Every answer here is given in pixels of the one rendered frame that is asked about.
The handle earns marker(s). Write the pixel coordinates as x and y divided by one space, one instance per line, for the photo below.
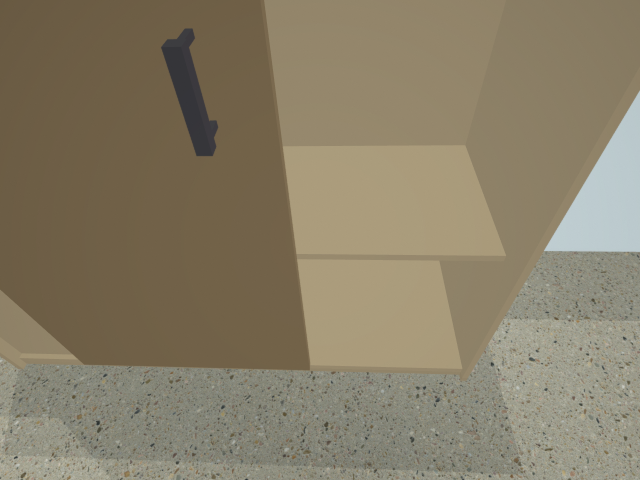
182 71

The wardrobe door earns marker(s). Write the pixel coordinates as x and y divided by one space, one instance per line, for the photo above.
23 333
115 237

